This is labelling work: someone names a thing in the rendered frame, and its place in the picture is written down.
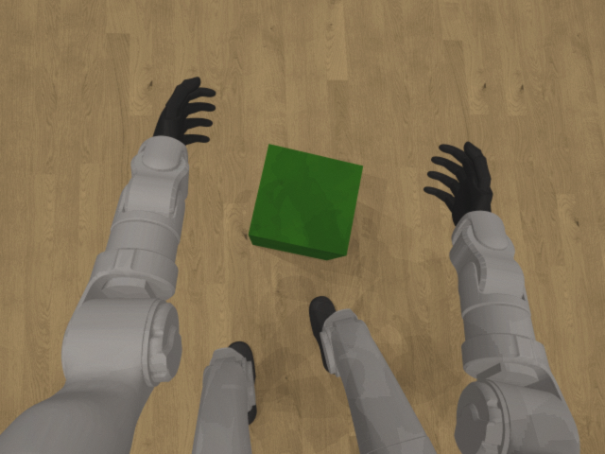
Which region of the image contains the carton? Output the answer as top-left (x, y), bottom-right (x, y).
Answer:
top-left (249, 144), bottom-right (363, 260)

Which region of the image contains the robot left forearm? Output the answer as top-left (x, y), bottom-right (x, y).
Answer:
top-left (61, 136), bottom-right (189, 378)

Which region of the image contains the robot right upper arm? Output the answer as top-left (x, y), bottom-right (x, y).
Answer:
top-left (454, 379), bottom-right (579, 454)

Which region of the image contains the robot left upper arm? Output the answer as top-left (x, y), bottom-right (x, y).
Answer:
top-left (0, 298), bottom-right (182, 454)

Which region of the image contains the right robot hand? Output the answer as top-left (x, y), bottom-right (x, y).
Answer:
top-left (423, 142), bottom-right (493, 226)

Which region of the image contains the left robot hand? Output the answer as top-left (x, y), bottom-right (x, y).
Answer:
top-left (153, 77), bottom-right (216, 145)

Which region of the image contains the robot left thigh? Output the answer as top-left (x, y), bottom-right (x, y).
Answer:
top-left (192, 357), bottom-right (256, 454)

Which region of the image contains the robot right forearm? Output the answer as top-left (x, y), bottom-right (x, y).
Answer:
top-left (449, 211), bottom-right (580, 454)

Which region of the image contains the right robot shin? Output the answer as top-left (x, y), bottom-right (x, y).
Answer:
top-left (322, 308), bottom-right (370, 332)

